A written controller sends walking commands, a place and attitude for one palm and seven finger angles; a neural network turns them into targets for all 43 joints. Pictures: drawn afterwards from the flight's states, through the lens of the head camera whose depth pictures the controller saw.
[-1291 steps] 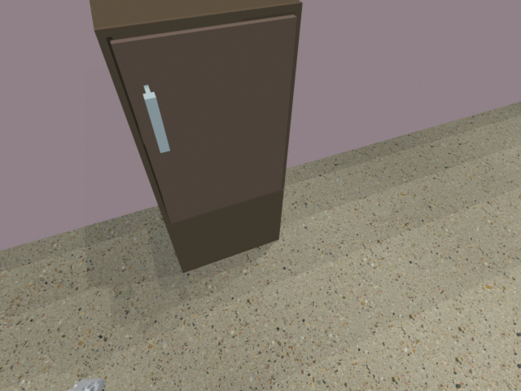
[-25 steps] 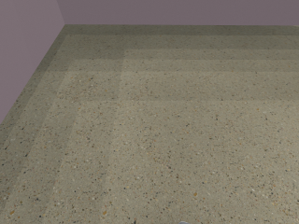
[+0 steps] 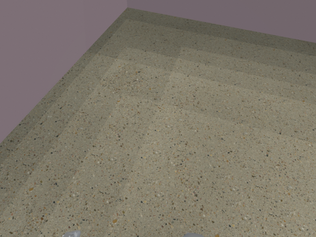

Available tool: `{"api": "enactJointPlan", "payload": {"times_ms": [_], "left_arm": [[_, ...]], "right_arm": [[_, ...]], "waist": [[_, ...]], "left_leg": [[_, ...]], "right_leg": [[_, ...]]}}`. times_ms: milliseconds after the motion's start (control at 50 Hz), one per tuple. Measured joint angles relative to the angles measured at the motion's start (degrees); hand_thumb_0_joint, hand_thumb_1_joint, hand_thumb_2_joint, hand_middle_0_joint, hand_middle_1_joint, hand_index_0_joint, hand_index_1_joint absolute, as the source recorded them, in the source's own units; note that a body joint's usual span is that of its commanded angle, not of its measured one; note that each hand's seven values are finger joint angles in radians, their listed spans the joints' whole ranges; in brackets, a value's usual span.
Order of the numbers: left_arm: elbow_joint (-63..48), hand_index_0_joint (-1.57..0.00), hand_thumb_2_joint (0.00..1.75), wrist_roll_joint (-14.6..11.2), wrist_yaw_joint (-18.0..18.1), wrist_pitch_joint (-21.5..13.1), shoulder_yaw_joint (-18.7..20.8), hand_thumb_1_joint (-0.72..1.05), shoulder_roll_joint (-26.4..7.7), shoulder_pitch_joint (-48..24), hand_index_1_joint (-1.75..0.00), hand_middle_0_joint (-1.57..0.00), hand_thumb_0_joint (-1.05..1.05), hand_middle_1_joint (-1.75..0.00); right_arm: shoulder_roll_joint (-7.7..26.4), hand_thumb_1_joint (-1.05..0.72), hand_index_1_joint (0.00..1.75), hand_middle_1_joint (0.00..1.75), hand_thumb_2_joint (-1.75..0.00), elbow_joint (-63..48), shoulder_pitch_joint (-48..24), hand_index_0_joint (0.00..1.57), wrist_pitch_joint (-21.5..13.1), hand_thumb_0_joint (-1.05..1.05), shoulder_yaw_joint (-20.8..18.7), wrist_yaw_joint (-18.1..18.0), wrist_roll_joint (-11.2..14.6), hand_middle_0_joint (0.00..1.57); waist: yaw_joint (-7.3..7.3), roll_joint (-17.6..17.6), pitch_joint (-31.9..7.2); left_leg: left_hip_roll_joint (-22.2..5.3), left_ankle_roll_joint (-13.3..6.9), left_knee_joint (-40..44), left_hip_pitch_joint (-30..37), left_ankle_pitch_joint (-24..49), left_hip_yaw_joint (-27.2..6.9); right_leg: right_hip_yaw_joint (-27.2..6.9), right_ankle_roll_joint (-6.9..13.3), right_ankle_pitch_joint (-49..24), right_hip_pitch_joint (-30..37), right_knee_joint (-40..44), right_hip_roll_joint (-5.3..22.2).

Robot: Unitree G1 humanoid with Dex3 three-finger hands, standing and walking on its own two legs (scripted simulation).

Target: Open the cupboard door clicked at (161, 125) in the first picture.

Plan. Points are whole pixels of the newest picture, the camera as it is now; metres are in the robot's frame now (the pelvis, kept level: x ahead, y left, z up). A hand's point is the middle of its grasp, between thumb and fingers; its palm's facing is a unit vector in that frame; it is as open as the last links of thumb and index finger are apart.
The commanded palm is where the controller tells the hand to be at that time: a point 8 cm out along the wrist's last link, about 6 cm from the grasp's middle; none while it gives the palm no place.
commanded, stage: turn to face it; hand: left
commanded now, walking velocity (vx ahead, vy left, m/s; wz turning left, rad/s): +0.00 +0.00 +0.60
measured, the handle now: out of the picture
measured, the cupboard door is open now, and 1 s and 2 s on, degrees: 39 39 39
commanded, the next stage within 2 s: none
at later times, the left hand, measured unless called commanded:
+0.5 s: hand out of the picture -0.02 +0.17 -0.18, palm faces +0.36 -0.90 -0.26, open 7.4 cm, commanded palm none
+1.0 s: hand out of the picture +0.00 +0.12 -0.16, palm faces +0.60 -0.77 -0.23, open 7.4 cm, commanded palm none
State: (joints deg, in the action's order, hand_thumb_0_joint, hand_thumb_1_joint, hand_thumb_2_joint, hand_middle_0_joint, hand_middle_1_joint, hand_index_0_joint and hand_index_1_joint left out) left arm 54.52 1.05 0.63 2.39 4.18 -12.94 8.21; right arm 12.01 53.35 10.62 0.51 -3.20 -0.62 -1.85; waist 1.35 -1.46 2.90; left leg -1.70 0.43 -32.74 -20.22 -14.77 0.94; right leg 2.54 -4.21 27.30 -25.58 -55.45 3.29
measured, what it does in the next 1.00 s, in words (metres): steps on the spot, turning left: right foot, then left foot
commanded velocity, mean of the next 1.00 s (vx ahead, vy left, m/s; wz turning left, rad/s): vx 0.00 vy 0.00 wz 0.60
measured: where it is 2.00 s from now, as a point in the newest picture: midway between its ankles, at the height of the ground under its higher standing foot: outside the picture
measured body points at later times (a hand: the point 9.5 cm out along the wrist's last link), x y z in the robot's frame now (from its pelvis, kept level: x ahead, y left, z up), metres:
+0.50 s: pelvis +0.02 -0.04 -0.01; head +0.07 -0.01 +0.44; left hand -0.04 +0.22 -0.16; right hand +0.25 -0.22 -0.13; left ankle +0.00 +0.07 -0.73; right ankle +0.02 -0.15 -0.70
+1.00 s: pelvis +0.05 -0.08 +0.01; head +0.10 -0.04 +0.45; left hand -0.04 +0.16 -0.14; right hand +0.28 -0.23 -0.13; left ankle -0.02 +0.02 -0.69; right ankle +0.11 -0.18 -0.73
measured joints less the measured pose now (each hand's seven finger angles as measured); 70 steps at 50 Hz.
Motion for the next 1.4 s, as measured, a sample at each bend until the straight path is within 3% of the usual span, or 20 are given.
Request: {"api": "enactJointPlan", "payload": {"times_ms": [80, 100, 160, 220, 380, 440, 480, 540, 580, 660, 740, 800, 880, 1000, 1060, 1120, 1200, 1280, 1360, 1400], "left_arm": [[-2.52, -0.2, 0.9, -0.11, -0.25, -1.19, -0.46, 0.91, 0.02, 0.23, -0.3, -0.2, 0.01, -0.3], [-3.3, -0.2, 0.9, 0.19, -0.23, -1.82, -0.53, 0.91, -0.35, 0.81, -0.3, -0.2, 0.01, -0.3], [-3.68, -0.2, 0.9, 0.73, 0.25, -2.46, -1.13, 0.91, 0.6, 1.35, -0.3, -0.2, 0.01, -0.3], [-3.54, -0.2, 0.9, 0.81, 0.69, -2.47, -1.44, 0.91, 1.08, 2.9, -0.3, -0.2, 0.01, -0.3], [-2.27, -0.2, 0.9, 0.9, 0.4, -2.38, -1.66, 0.9, 0.63, 5.97, -0.3, -0.2, 0.01, -0.3], [-1.88, -0.2, 0.9, 0.5, 0.08, -1.98, -1.26, 0.9, 0.05, 7.47, -0.3, -0.2, 0.01, -0.3], [-1.43, -0.2, 0.9, 0.27, -0.05, -0.66, -1.0, 0.9, -0.79, 7.03, -0.3, -0.2, 0.01, -0.3], [-1.03, -0.2, 0.9, 0.33, 0.29, 0.91, -0.45, 0.91, -1.63, 5.05, -0.3, -0.2, 0.01, -0.3], [-1.54, -0.2, 0.9, 0.3, 0.08, 1.07, -0.21, 0.91, -1.66, 3.93, -0.3, -0.2, 0.01, -0.3], [-3.41, -0.2, 0.9, 0.23, -0.37, 0.54, -0.22, 0.91, -1.26, 2.54, -0.3, -0.2, 0.01, -0.3], [-5.28, -0.2, 0.9, 0.29, -0.56, -0.76, -0.49, 0.91, -1.25, 2.52, -0.3, -0.2, 0.01, -0.3], [-5.57, -0.2, 0.9, 0.81, -0.02, -1.59, -0.96, 0.91, -0.25, 2.47, -0.3, -0.2, 0.01, -0.3], [-5.01, -0.2, 0.9, 0.81, 0.51, -1.47, -1.62, 0.91, 1.24, 3.53, -0.3, -0.2, 0.01, -0.3], [-4.15, -0.2, 0.9, 0.95, 0.17, -1.96, -2.1, 0.9, 1.57, 3.82, -0.3, -0.2, 0.01, -0.3], [-4.11, -0.2, 0.9, 0.43, -0.23, -1.65, -1.74, 0.9, 1.29, 4.71, -0.3, -0.2, 0.01, -0.3], [-3.18, -0.2, 0.9, 0.31, 0.01, 0.37, -1.02, 0.9, -0.34, 3.49, -0.3, -0.2, 0.01, -0.3], [-2.69, -0.2, 0.9, 0.2, -0.06, 1.16, -0.15, 0.91, -1.38, 1.41, -0.3, -0.2, 0.01, -0.3], [-4.01, -0.2, 0.9, 0.03, -0.31, 0.7, -0.06, 0.91, -1.45, 0.59, -0.3, -0.2, 0.01, -0.3], [-5.5, -0.2, 0.9, 0.0, -0.37, -0.61, -0.37, 0.91, -1.52, 1.08, -0.3, -0.2, 0.01, -0.3], [-5.68, -0.2, 0.9, 0.49, 0.01, -1.57, -0.63, 0.91, -1.04, 1.41, -0.3, -0.2, 0.01, -0.3]], "right_arm": [[1.68, -0.91, 0.3, 0.3, -0.89, -0.78, -0.5, 0.2, 1.32, 0.01, -0.73, 0.31, 0.34, 0.2], [1.9, -0.91, 0.3, 0.3, -0.89, -1.07, -0.42, 0.2, 1.72, 0.01, -0.99, 0.49, 0.63, 0.2], [3.6, -0.91, 0.3, 0.3, -0.89, -0.63, -1.82, 0.2, 3.11, 0.01, -2.04, 0.97, 0.81, 0.2], [3.92, -0.91, 0.3, 0.3, -0.89, -0.52, -3.39, 0.19, 3.77, 0.01, -2.23, 1.44, 0.85, 0.2], [1.89, -0.91, 0.3, 0.3, -0.89, -2.08, -6.89, 0.19, 3.45, 0.01, -0.6, 2.41, 1.28, 0.2], [1.66, -0.91, 0.3, 0.3, -0.89, -3.34, -7.37, 0.19, 2.65, 0.01, 0.07, 2.69, 1.05, 0.2], [1.33, -0.91, 0.3, 0.3, -0.89, -3.91, -7.32, 0.19, 1.64, 0.01, 0.07, 2.49, 0.8, 0.2], [0.71, -0.91, 0.3, 0.3, -0.89, -3.88, -5.93, 0.2, 1.28, 0.01, 0.57, 1.67, 0.64, 0.2], [0.63, -0.91, 0.3, 0.3, -0.89, -3.35, -4.85, 0.2, 1.53, 0.01, 0.66, 1.25, 0.52, 0.2], [0.92, -0.91, 0.3, 0.3, -0.89, -2.21, -3.09, 0.2, 2.28, 0.01, 0.35, 1.24, 0.24, 0.21], [1.3, -0.9, 0.3, 0.3, -0.89, -1.89, -1.38, 0.2, 3.21, 0.01, -0.49, 1.39, 0.44, 0.21], [2.3, -0.91, 0.3, 0.3, -0.89, -1.32, -1.25, 0.2, 3.99, 0.01, -1.65, 1.54, 0.7, 0.21], [2.78, -0.91, 0.3, 0.3, -0.89, -0.51, -1.54, 0.2, 4.47, 0.01, -2.15, 2.08, 0.77, 0.2], [1.57, -0.91, 0.3, 0.3, -0.89, -0.84, -2.35, 0.19, 3.75, 0.01, -1.18, 2.5, 1.26, 0.2], [1.87, -0.91, 0.3, 0.3, -0.89, -2.03, -2.5, 0.19, 2.64, 0.01, -0.62, 2.7, 1.08, 0.2], [0.93, -0.91, 0.3, 0.3, -0.89, -2.51, -3.1, 0.19, 1.34, 0.01, -0.31, 2.01, 0.63, 0.2], [0.28, -0.91, 0.3, 0.3, -0.89, -2.5, -2.18, 0.2, 1.15, 0.01, 0.16, 0.87, 0.35, 0.2], [0.58, -0.91, 0.3, 0.3, -0.89, -1.85, -1.61, 0.2, 1.76, 0.01, 0.05, 0.85, 0.15, 0.21], [1.12, -0.9, 0.3, 0.3, -0.89, -1.69, -0.95, 0.2, 2.66, 0.01, -0.6, 1.02, 0.44, 0.21], [1.79, -0.91, 0.3, 0.3, -0.89, -1.44, -1.24, 0.2, 3.17, 0.01, -1.32, 1.21, 0.81, 0.21]], "waist": [[-0.13, 2.0, 0.15], [-0.39, 1.47, -0.27], [-0.64, 3.1, 0.81], [-0.77, 2.55, 1.59], [-2.07, -0.73, 3.77], [-2.36, -0.87, 3.53], [-2.05, -1.24, 3.52], [-2.36, -1.44, 3.56], [-2.35, -0.78, 3.3], [-1.83, 1.06, 2.77], [-0.99, 2.12, 1.64], [-0.76, 2.82, 2.19], [0.01, 2.24, 2.61], [-0.31, -1.02, 3.45], [-0.52, -0.95, 2.84], [-0.61, -2.18, 3.23], [-0.81, -1.45, 3.04], [-0.85, 0.42, 2.71], [-0.54, 1.89, 1.76], [-0.72, 2.59, 2.0]], "left_leg": [[0.41, 1.61, -0.21, 0.01, -0.04, -3.51], [1.09, 1.52, -2.22, -0.95, -1.64, -3.59], [1.68, 1.57, -19.67, -5.95, -12.38, -3.59], [1.42, 2.45, -30.13, -8.55, -12.41, -1.05], [0.86, 2.43, -11.2, -1.87, -9.88, 4.42], [0.94, 0.65, -0.23, 2.82, -0.75, 5.27], [1.52, -2.32, -1.82, 1.46, -1.0, 4.01], [1.92, -1.84, -2.53, 0.9, -1.88, 1.91], [1.9, -1.06, -0.66, 1.43, -0.58, 0.35], [1.59, -0.21, 1.52, 1.75, 1.14, -2.66], [1.99, 1.3, -1.18, -0.6, 0.2, -5.63], [3.06, 1.08, -15.68, -5.84, -11.05, -5.33], [2.0, 2.15, -30.89, -9.5, -11.02, -1.33], [0.65, 2.74, -14.14, -2.74, -10.72, 3.5], [0.41, 0.76, -0.93, 2.31, -0.2, 3.47], [1.42, -1.5, -4.11, 0.32, -2.03, 1.98], [1.83, -0.67, -0.79, 1.24, -1.15, -0.85], [1.95, -0.05, 1.95, 1.98, 0.77, -3.56], [2.67, 1.45, -0.18, 0.37, 0.02, -6.51], [3.28, 1.42, -8.01, -2.46, -7.59, -6.53]], "right_leg": [[0.16, 0.51, -6.82, 5.78, 17.42, -1.29], [-0.17, 1.81, -9.24, 7.13, 21.56, -0.63], [2.69, 4.85, -7.91, 7.88, 19.54, -0.01], [4.65, 5.34, -8.32, 10.4, 22.3, 1.24], [10.41, 4.92, -7.78, 13.65, 24.11, 4.33], [12.5, 4.03, -4.8, 11.95, 18.47, 5.27], [9.09, 1.8, 1.93, 7.34, 7.24, 5.09], [2.78, 0.19, 3.43, 1.25, -5.1, 2.9], [0.65, -0.18, 0.91, -0.87, -6.79, 2.12], [-1.01, 0.02, -1.51, 0.12, 2.08, 1.13], [-0.73, 0.98, -5.84, 6.48, 18.57, -0.15], [1.06, 3.52, -8.83, 6.84, 18.7, 0.6], [3.93, 3.82, -9.02, 10.17, 22.2, 2.1], [8.21, 3.09, -8.82, 12.49, 23.75, 4.99], [10.3, 1.95, -5.78, 10.4, 17.88, 6.03], [4.42, 0.27, 3.85, 3.66, 2.06, 4.7], [0.13, -0.26, 0.2, -1.6, -6.32, 1.98], [-0.95, 0.0, -1.57, -0.13, 2.1, 0.5], [-0.72, 0.88, -6.9, 6.83, 19.1, -1.02], [0.52, 3.87, -10.18, 7.46, 20.1, -0.66]]}}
